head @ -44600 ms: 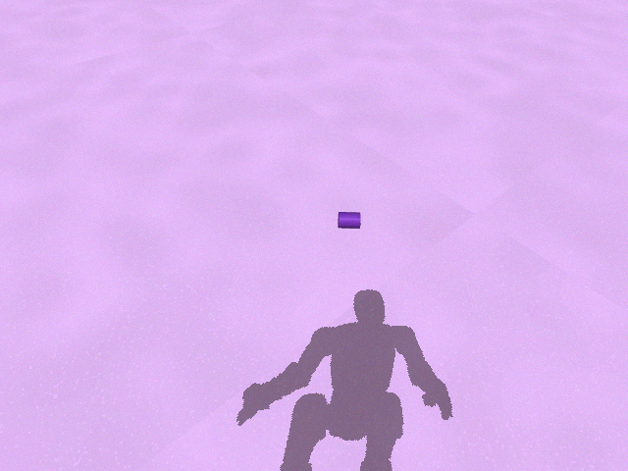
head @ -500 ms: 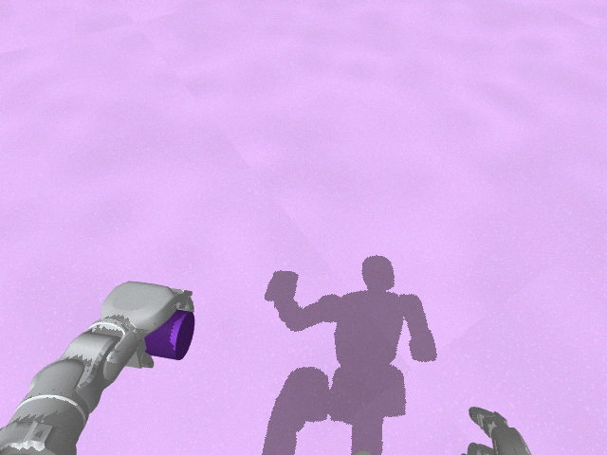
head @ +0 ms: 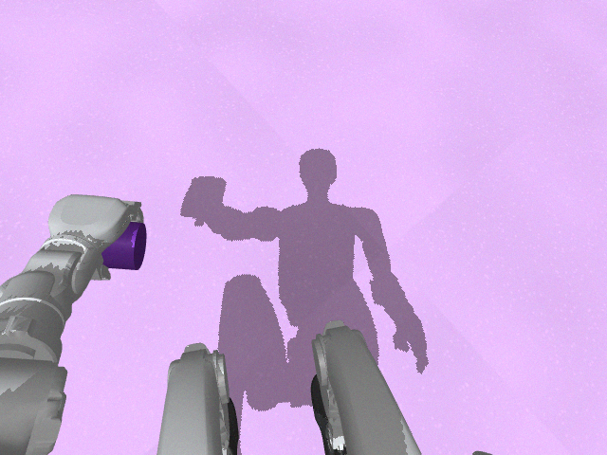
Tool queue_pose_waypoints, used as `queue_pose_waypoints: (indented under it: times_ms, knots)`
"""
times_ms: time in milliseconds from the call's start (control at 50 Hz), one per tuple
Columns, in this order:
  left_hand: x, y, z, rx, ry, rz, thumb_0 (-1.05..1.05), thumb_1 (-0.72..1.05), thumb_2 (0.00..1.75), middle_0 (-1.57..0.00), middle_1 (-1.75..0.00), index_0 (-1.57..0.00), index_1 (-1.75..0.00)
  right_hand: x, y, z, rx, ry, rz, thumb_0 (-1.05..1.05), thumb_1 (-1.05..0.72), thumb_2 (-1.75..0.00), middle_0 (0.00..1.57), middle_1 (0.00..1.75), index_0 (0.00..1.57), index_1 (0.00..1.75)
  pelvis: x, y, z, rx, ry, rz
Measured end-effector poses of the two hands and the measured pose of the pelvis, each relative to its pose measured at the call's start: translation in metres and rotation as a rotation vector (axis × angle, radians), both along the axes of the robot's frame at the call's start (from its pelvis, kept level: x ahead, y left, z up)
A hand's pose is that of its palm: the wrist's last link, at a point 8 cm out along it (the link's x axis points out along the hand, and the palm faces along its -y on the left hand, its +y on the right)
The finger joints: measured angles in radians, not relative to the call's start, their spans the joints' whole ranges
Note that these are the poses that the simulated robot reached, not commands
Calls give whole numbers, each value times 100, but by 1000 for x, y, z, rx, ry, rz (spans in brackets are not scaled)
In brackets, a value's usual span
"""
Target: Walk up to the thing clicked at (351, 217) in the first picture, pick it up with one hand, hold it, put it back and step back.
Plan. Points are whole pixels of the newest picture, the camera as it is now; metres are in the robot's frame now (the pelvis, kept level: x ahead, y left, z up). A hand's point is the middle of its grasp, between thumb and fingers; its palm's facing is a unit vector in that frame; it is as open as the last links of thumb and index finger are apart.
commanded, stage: crouch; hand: left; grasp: from above
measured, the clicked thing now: (106, 243) +0.46 +0.22 -0.13
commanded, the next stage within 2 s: lower in 1.10 s
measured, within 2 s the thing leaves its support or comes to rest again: neither
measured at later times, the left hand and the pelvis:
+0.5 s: hand (125, 260) +0.48 +0.24 -0.28, palm faces -0.46 +0.06 -0.89, open 9.7 cm; pelvis +0.01 +0.00 -0.11, yaw -2 degrees
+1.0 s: hand (132, 265) +0.49 +0.24 -0.34, palm faces -0.47 +0.07 -0.88, open 9.8 cm; pelvis +0.00 +0.00 -0.17, yaw -4 degrees
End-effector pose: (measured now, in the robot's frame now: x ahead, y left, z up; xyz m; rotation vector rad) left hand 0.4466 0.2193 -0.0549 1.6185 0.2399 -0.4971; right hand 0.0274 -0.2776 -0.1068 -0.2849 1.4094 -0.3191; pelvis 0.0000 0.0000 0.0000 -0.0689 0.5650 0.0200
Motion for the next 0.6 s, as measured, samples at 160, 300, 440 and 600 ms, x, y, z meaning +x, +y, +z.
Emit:
queue_pose_waypoints:
  times_ms: [160,300,440,600]
  knots:
    - [11,5,-78,-49,40,-10,0,9,40,-69,-52,-70,-49,6,5,-48,16,29,54,0,-91,-90,20,30,20,30,3,-2,-52,-18,72,0]
    - [21,16,-128,-54,9,-2,0,11,36,-71,-47,-73,-44,32,2,-82,26,33,128,0,-92,-91,20,30,20,30,8,-2,-87,-30,107,-1]
    - [33,19,-155,-43,3,30,0,10,37,-72,-46,-74,-42,46,0,-102,33,21,157,0,-92,-91,20,30,20,30,11,-2,-107,-39,111,-5]
    - [40,17,-176,-48,33,35,0,8,40,-72,-47,-74,-43,34,-4,-114,40,55,149,0,-93,-91,20,30,20,30,10,-4,-124,-43,104,-15]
